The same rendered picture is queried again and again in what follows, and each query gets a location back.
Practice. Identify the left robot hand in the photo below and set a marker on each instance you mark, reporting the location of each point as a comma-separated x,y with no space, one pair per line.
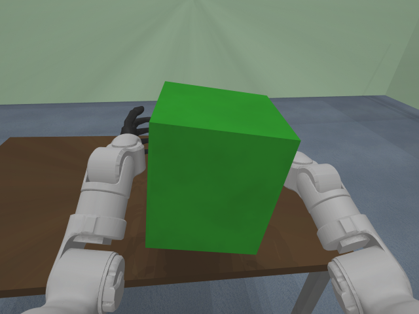
131,123

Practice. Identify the right robot forearm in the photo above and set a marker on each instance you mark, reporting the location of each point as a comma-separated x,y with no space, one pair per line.
340,225

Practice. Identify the table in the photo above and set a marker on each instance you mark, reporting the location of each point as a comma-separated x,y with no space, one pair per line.
40,186

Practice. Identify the robot left upper arm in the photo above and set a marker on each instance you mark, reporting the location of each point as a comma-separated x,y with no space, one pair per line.
85,282

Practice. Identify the robot right upper arm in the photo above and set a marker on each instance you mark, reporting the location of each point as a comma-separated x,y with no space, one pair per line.
367,281

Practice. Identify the carton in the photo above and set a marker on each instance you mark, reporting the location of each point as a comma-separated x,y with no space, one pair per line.
217,163

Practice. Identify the left robot forearm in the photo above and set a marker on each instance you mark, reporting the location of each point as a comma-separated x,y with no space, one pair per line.
105,191

